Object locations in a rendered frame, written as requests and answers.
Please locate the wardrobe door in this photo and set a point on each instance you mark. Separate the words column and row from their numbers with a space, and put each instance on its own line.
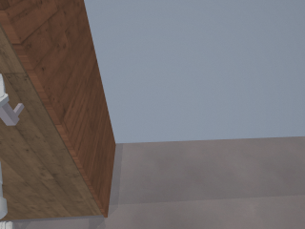
column 40, row 178

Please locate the handle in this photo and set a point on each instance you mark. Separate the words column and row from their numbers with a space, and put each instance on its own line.
column 10, row 116

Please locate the left robot hand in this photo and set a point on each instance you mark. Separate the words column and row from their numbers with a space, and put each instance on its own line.
column 4, row 98

